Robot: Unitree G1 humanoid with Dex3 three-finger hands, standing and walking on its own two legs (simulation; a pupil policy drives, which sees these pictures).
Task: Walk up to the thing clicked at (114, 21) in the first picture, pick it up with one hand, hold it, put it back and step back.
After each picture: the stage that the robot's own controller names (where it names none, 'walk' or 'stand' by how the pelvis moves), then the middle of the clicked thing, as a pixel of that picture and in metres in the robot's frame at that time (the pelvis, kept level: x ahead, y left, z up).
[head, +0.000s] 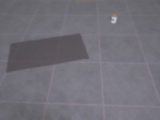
stand; (113, 18) +2.01 -0.47 -0.72
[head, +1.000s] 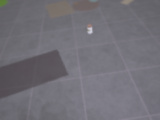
walk; (89, 28) +1.92 +0.00 -0.69
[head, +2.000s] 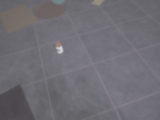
walk; (59, 47) +1.30 +0.33 -0.71
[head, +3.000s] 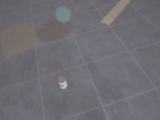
walk; (62, 82) +0.86 +0.30 -0.72
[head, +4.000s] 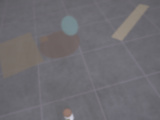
walk; (68, 115) +0.54 +0.22 -0.72
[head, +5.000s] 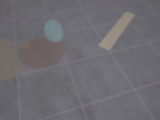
stand; out of the picture +0.36 +0.23 -0.70
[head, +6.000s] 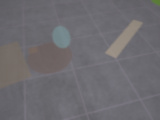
stand; out of the picture +0.35 +0.20 -0.72
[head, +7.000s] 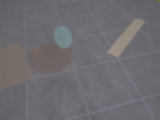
stand; out of the picture +0.34 +0.22 -0.73
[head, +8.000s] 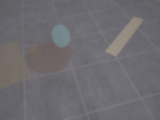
stand; out of the picture +0.33 +0.22 -0.73
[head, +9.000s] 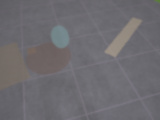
stand; out of the picture +0.33 +0.22 -0.73
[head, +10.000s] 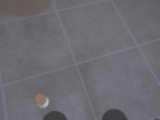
go down; (41, 100) +0.37 +0.23 -0.51
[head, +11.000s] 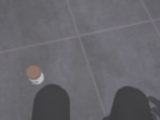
go down; (35, 75) +0.41 +0.25 -0.32
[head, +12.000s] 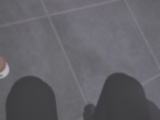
close in; out of the picture +0.39 +0.28 -0.25
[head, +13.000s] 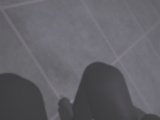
close; out of the picture +0.39 +0.29 -0.21
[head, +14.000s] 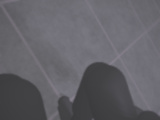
close; out of the picture +0.38 +0.30 -0.22
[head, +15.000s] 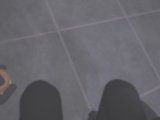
lift; out of the picture +0.31 +0.28 -0.12
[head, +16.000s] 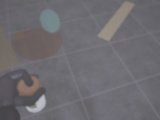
hold; (32, 94) +0.32 +0.18 +0.02
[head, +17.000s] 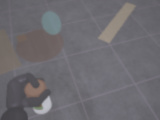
hold; (39, 97) +0.32 +0.17 -0.02
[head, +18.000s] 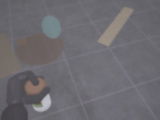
hold; (38, 95) +0.33 +0.17 -0.01
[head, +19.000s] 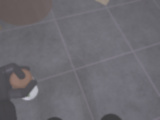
crouch; (25, 85) +0.36 +0.21 -0.08
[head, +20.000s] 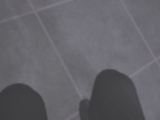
lower; out of the picture +0.41 +0.28 -0.18
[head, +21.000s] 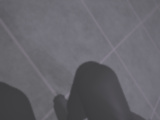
lower; out of the picture +0.40 +0.30 -0.22
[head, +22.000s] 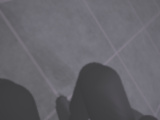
lower; out of the picture +0.39 +0.30 -0.22
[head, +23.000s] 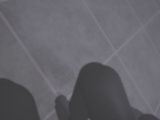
lower; out of the picture +0.39 +0.30 -0.22
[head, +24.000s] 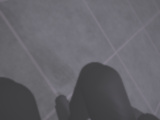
lower; out of the picture +0.39 +0.30 -0.22
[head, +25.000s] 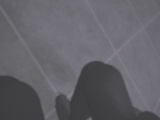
withdraw; out of the picture +0.38 +0.28 -0.22
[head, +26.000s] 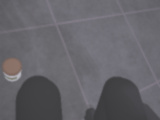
stand; (12, 70) +0.39 +0.25 -0.27
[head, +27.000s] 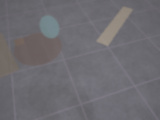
stand; out of the picture +0.33 +0.20 -0.64
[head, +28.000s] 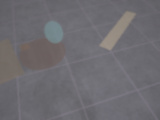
stand; out of the picture +0.34 +0.21 -0.67
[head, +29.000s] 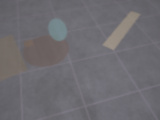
stand; out of the picture +0.34 +0.21 -0.68
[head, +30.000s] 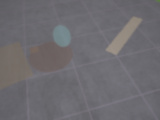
walk; out of the picture +0.35 +0.20 -0.72
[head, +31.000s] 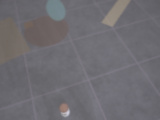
walk; (64, 110) +0.46 +0.18 -0.71
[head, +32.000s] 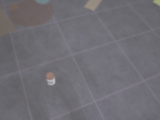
walk; (50, 78) +0.71 +0.23 -0.71
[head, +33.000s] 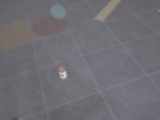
stand; (62, 72) +0.99 +0.29 -0.71
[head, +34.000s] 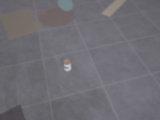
stand; (67, 64) +1.03 +0.19 -0.72
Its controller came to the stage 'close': yes
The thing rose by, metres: 0.70
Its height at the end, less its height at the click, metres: +0.00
